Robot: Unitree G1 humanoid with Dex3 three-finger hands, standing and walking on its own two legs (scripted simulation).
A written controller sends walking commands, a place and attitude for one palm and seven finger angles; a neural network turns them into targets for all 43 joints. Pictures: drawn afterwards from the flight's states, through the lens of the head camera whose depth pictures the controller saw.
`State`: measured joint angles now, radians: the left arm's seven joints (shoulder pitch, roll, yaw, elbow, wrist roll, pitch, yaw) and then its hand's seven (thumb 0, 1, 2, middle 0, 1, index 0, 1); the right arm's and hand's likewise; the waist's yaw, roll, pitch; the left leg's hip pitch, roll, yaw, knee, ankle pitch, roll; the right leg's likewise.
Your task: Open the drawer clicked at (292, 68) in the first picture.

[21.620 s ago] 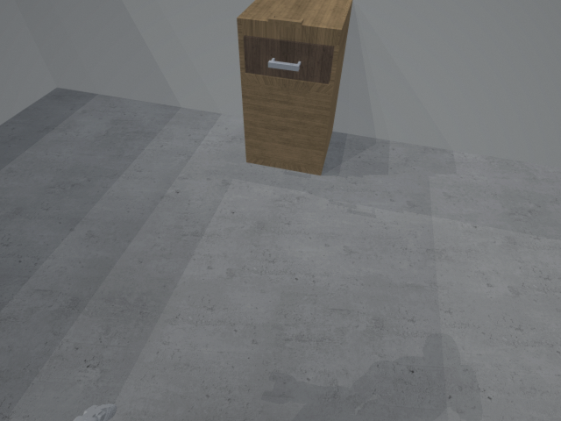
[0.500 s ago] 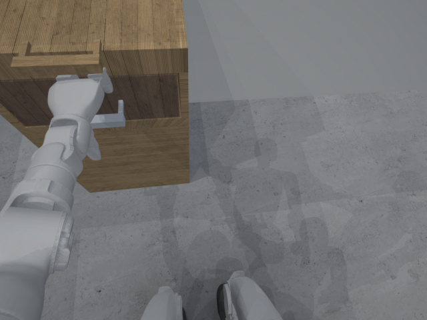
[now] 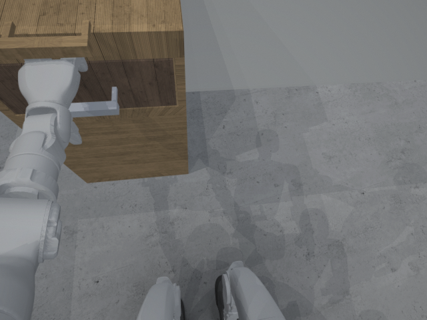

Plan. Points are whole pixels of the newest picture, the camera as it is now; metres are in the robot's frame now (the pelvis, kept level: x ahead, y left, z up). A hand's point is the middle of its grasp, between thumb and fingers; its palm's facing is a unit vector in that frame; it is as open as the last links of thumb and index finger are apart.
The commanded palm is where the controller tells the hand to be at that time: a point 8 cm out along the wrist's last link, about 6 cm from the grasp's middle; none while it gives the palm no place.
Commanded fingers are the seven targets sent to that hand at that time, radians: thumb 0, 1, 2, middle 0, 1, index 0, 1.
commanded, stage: move the hooked fingers above the handle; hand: left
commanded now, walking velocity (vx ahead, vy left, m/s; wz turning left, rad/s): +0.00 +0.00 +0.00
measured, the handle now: (86, 101) +0.58 +0.22 -0.06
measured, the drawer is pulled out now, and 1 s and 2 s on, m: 0.00 0.00 0.00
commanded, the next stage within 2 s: lower the fingers behind the handle in 0.14 s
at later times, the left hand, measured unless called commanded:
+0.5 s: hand (64, 115) +0.52 +0.25 -0.03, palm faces -0.06 +0.04 -1.00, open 13.9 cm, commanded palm +0.52 +0.22 +0.02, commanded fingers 0.00 -0.50 0.30 -0.30 -1.20 -0.30 -1.20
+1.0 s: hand (86, 126) +0.52 +0.22 -0.07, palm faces -0.06 -0.05 -1.00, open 13.9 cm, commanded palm +0.52 +0.21 -0.01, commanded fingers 0.00 -0.50 0.30 -0.30 -1.20 -0.30 -1.20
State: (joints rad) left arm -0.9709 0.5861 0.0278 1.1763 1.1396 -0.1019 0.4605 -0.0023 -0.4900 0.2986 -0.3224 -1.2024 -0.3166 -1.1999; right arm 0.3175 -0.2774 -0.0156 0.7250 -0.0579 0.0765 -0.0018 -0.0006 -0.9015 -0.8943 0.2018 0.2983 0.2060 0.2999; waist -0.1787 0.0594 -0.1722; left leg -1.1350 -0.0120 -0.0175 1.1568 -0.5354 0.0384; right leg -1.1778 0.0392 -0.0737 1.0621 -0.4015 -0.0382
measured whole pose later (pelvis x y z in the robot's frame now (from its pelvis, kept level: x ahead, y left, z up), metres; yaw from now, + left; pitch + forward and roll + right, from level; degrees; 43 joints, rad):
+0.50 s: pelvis -0.01 +0.01 -0.02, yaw -1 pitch +31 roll -3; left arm -1.00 0.61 0.02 1.25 1.14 -0.04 0.45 0.00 -0.49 0.30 -0.32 -1.20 -0.31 -1.20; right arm 0.33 -0.28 -0.01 0.71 -0.05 0.07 0.01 0.00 -0.90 -0.89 0.20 0.30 0.21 0.30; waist -0.18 0.07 -0.15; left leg -1.23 -0.01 0.00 1.23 -0.55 0.05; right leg -1.27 0.04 -0.06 1.12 -0.40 -0.02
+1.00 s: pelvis -0.01 +0.01 -0.03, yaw -2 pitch +33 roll -4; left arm -0.92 0.56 0.06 1.14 1.16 -0.11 0.44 0.00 -0.49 0.30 -0.32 -1.20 -0.32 -1.20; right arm 0.32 -0.26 -0.01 0.70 -0.07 0.07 0.02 0.00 -0.90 -0.89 0.20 0.30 0.21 0.30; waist -0.18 0.07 -0.17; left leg -1.30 -0.01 0.00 1.31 -0.59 0.06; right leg -1.34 0.04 -0.06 1.19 -0.43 -0.02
